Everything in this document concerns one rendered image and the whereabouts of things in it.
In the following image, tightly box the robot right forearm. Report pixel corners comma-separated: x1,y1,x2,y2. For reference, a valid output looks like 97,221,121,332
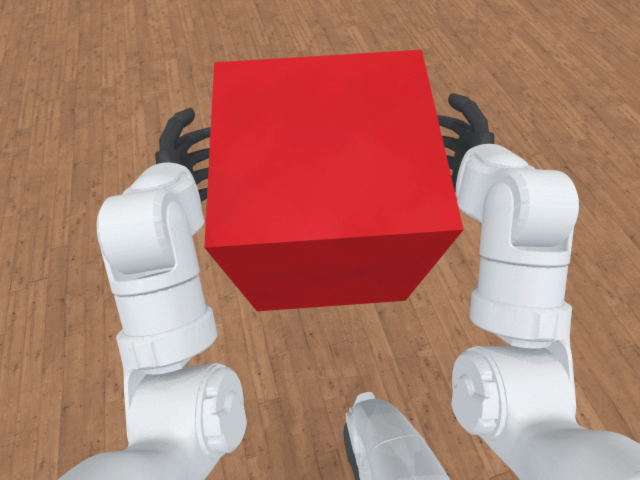
456,144,579,414

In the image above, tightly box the right robot upper arm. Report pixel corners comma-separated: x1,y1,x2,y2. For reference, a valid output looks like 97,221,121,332
451,346,640,480

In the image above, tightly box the robot left forearm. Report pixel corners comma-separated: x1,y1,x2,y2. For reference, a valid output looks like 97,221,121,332
97,163,217,442

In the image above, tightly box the left robot upper arm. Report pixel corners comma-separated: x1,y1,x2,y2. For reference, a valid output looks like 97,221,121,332
58,363,247,480

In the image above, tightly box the robot right shin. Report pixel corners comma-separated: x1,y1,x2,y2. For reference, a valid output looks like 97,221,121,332
353,392,375,480

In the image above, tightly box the robot right hand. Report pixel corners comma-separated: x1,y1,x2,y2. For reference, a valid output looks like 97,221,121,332
437,93,494,193

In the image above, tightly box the robot left hand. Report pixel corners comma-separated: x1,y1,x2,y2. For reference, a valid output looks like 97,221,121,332
155,108,211,202

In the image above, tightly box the right robot thigh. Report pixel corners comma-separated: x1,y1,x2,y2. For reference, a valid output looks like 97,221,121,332
346,398,450,480

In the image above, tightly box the carton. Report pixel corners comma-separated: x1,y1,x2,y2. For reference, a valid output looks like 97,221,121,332
204,50,464,311

